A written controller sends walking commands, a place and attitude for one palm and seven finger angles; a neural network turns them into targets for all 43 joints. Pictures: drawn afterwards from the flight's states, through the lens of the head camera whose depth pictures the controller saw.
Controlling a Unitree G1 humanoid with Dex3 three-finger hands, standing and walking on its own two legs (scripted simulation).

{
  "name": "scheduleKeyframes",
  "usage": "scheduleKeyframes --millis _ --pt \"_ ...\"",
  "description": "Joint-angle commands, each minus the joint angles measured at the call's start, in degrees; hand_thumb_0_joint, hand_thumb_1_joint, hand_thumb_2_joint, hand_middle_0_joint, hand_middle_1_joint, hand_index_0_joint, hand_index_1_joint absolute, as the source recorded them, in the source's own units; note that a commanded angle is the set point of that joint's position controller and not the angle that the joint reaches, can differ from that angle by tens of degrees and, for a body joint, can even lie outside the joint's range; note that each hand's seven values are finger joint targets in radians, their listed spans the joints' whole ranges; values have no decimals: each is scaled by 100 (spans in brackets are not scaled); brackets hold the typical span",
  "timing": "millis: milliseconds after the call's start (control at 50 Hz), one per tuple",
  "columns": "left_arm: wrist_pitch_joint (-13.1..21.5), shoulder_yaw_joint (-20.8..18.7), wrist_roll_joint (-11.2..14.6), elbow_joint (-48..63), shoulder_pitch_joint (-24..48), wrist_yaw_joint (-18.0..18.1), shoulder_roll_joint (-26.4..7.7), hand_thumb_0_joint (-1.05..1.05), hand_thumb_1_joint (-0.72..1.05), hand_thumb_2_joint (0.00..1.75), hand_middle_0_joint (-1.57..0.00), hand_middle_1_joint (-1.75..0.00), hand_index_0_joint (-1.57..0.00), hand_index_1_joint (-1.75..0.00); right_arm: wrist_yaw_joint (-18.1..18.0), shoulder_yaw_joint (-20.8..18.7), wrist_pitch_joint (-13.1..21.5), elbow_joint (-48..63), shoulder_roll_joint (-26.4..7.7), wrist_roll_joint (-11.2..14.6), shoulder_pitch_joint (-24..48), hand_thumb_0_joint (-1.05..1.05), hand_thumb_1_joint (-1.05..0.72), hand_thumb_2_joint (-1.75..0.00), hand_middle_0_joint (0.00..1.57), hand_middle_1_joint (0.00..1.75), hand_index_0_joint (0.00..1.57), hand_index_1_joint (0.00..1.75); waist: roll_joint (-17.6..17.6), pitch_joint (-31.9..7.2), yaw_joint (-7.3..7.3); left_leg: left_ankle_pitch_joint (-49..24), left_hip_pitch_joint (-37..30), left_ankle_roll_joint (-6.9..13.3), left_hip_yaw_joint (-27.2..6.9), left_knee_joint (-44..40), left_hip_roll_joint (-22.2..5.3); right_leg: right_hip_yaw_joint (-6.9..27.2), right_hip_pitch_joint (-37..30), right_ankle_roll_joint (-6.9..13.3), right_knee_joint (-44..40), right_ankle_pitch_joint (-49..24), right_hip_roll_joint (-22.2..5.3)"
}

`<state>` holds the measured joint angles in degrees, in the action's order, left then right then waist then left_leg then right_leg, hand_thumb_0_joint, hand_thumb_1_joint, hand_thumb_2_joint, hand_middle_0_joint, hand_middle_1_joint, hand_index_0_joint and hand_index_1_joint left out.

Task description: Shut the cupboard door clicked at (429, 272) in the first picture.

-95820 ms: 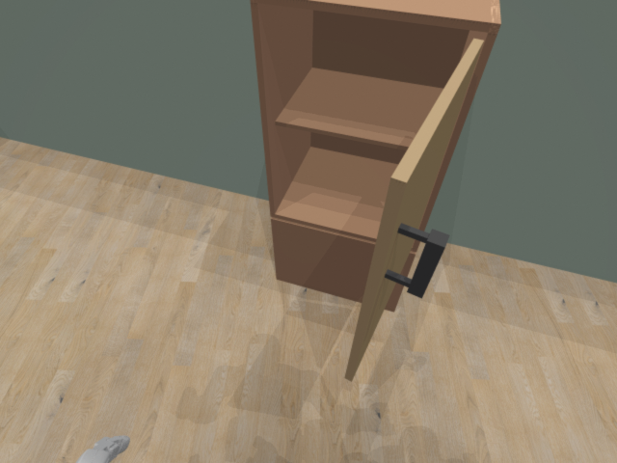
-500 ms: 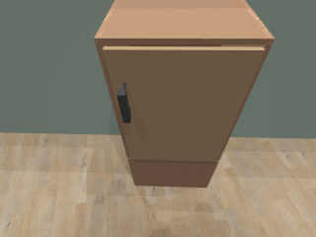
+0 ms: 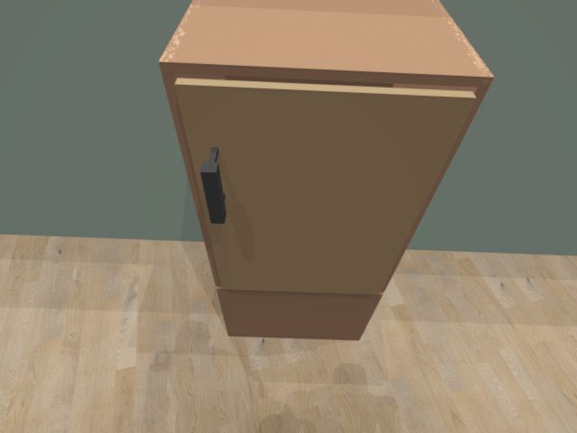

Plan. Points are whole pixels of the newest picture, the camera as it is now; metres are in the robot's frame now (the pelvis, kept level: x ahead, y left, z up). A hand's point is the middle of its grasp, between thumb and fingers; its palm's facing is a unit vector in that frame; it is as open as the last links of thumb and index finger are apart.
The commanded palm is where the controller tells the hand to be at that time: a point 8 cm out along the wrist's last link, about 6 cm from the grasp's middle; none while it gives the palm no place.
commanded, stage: shuffle to correct the standing spot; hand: left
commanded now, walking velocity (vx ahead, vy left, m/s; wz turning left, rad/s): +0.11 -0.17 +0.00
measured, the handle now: (216, 185) +0.48 +0.16 +0.05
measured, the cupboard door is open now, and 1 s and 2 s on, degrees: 0 0 0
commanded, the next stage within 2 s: come to a stop and stand still in 0.10 s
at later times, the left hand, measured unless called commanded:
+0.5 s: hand out of the picture +0.01 +0.10 -0.19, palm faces +0.04 -0.99 -0.12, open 7.4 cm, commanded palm none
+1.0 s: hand out of the picture +0.07 +0.11 -0.16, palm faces +0.00 -0.97 -0.25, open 7.4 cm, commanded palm none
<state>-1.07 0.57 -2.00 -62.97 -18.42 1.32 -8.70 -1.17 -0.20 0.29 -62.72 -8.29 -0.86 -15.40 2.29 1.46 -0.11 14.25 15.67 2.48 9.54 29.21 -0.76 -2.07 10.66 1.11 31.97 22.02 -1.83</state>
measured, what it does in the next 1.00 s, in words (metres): steps on the spot: left foot, then right foot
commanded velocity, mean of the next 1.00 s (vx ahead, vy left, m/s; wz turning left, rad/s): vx -0.02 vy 0.00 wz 0.01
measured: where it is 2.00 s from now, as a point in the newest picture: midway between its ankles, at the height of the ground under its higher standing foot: outside the picture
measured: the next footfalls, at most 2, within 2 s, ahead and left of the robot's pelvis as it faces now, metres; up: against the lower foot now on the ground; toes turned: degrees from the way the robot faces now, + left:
left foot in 0.44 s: +0.10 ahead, +0.04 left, +0.00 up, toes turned +3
right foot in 0.72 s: +0.05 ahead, -0.18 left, +0.00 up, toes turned -1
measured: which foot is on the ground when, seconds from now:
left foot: down 0.00-0.14, up 0.16-0.42, down 0.44-1.00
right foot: down 0.00-0.50, up 0.52-0.70, down 0.72-1.00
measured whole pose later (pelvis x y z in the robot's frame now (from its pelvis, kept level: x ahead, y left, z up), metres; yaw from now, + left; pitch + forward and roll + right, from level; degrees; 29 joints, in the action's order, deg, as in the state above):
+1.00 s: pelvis +0.01 -0.08 +0.00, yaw +0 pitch -3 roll +0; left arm -0.3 0.5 -1.4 -54.4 -15.1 2.2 -10.4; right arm 0.5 -0.7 -1.5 -56.4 -11.6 -0.9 -15.5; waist -1.4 0.9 1.2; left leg 12.5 17.0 0.4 2.2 32.5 -0.9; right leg -4.4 12.4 1.8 34.1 18.8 -0.4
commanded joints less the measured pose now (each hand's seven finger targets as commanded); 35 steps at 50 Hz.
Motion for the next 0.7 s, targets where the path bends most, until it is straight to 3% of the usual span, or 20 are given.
scheduleKeyframes --millis 0,40,80,100,120,140,160,220,260,320,380,400,420,440,460,480,540,600,660,680 --pt "10 -160 -32 327 -238 -74 -348 0 90 90 -20 -30 -20 -30 -124 -326 63 202 -1041 -62 -611 0 -90 -90 20 30 20 30 -910 252 164 1155 -520 792 -2162 -1436 -1846 -161 1468 116 854 550 17" --pt "22 -188 -20 349 -320 -112 -287 0 90 90 -20 -30 -20 -30 -122 -338 79 254 -1036 -73 -467 0 -90 -90 20 30 20 30 -852 106 72 933 -232 795 -1944 -1262 -1851 -126 1147 142 690 458 -38" --pt "71 -239 -18 253 -725 -139 -300 0 90 90 -20 -30 -20 -30 -114 -326 72 331 -919 -61 -176 0 -90 -90 20 30 20 30 -311 -64 -207 857 474 419 -1155 -484 -1395 -16 103 163 -589 -202 -71" --pt "98 -286 -33 200 -915 -112 -536 0 90 90 -20 -30 -20 -30 -93 -278 71 423 -687 -32 -67 0 -90 -90 20 30 20 30 533 19 -302 1176 1263 133 -464 405 -782 782 -388 333 -1213 101 -568" --pt "102 -361 -30 140 -1147 -56 -875 0 90 90 -20 -30 -20 -30 -55 -189 73 596 -349 -10 142 0 -90 -90 20 30 20 30 1590 148 -410 1655 1998 -90 128 1539 -129 1851 -659 658 -1916 179 -1384" --pt "145 -329 10 140 -1250 -10 -829 0 90 90 -20 -30 -20 -30 -37 -206 51 706 -433 -38 480 0 -90 -90 20 30 20 30 1366 377 -516 1959 2089 -29 -334 2502 -115 2114 -263 960 -2050 -343 -1655" --pt "199 -291 2 108 -1146 42 -631 0 90 90 -20 -30 -20 -30 -23 -225 29 674 -380 -60 396 0 -90 -90 20 30 20 30 1082 450 -320 1654 2199 2 -552 2923 -238 1755 -335 1015 -1937 -1080 -1564" --pt "344 -185 31 98 -1028 81 -428 0 90 90 -20 -30 -20 -30 14 -140 74 511 -152 -47 275 0 -90 -90 20 30 20 30 -14 256 -137 1184 2082 -131 -555 3018 -237 949 -771 1054 -1226 -4264 -1277" --pt "424 -165 12 87 -1083 120 -450 0 90 90 -20 -30 -20 -30 30 -70 99 449 4 0 283 0 -90 -90 20 30 20 30 -152 31 -170 1071 1802 -203 -439 2300 -165 681 -1177 896 -964 -5812 -1192" --pt "390 -143 39 112 -926 139 -564 0 90 90 -20 -30 -20 -30 -29 -8 69 449 -39 87 325 0 -90 -90 20 30 20 30 157 -95 -155 647 975 -233 -465 1326 -40 559 -903 709 -749 -6388 -1080" --pt "298 -205 82 234 -710 159 -683 0 90 90 -20 -30 -20 -30 -87 -71 13 441 -231 89 74 0 -90 -90 20 30 20 30 391 -255 4 -231 149 -224 -425 267 117 464 -672 559 -159 -6183 -949" --pt "263 -237 101 298 -653 163 -724 0 90 90 -20 -30 -20 -30 -108 -115 8 423 -357 72 -118 0 -90 -90 20 30 20 30 321 -298 105 -1238 -345 -158 -441 -45 19 399 -398 406 95 -5842 -888" --pt "224 -254 122 351 -662 168 -661 0 90 90 -20 -30 -20 -30 -132 -171 28 432 -562 40 -281 0 -90 -90 20 30 20 30 -6 -468 137 -3129 -1061 88 -803 12 -462 249 110 159 424 -4902 -667" --pt "196 -239 150 411 -714 203 -472 0 90 90 -20 -30 -20 -30 -170 -220 27 460 -806 33 -443 0 -90 -90 20 30 20 30 -564 -653 147 -4781 -1684 569 -1512 177 -1188 67 763 -65 716 -3095 -327" --pt "156 -198 119 490 -716 241 -291 0 90 90 -20 -30 -20 -30 -168 -226 33 461 -839 73 -557 0 -90 -90 20 30 20 30 -1108 -673 113 -5963 -1692 1074 -1930 -99 -1793 -83 942 -187 1372 -98 -32" --pt "115 -204 125 489 -661 235 -312 0 90 90 -20 -30 -20 -30 -196 -173 33 497 -808 92 -266 0 -90 -90 20 30 20 30 -1543 -586 -2 -6156 -1439 1338 -2151 -468 -1913 109 1038 -195 1821 1417 42" --pt "-35 -269 91 511 -330 190 -287 0 90 90 -20 -30 -20 -30 -186 -179 8 719 -683 23 343 0 -90 -90 20 30 20 30 -1040 -129 -122 -4073 -291 1240 -1925 -846 -1648 210 746 -102 1900 1106 -138" --pt "-51 -251 57 497 -454 129 -111 0 90 90 -20 -30 -20 -30 -137 -268 -12 833 -804 -23 472 0 -90 -90 20 30 20 30 -618 -462 -196 -2916 -103 1032 -1701 -847 -1410 -24 337 -129 1232 342 -57" --pt "0 -270 19 450 -568 105 -167 0 90 90 -20 -30 -20 -30 -72 -288 -41 893 -741 -17 618 0 -90 -90 20 30 20 30 -431 -337 -319 -696 629 592 -1495 -717 -1023 -27 -320 -121 -7 -579 -62" --pt "46 -286 -1 514 -517 107 -374 0 90 90 -20 -30 -20 -30 -38 -276 -66 922 -612 4 623 0 -90 -90 20 30 20 30 41 -181 -288 168 828 294 -1367 -436 -656 491 -226 -31 -649 -498 -321"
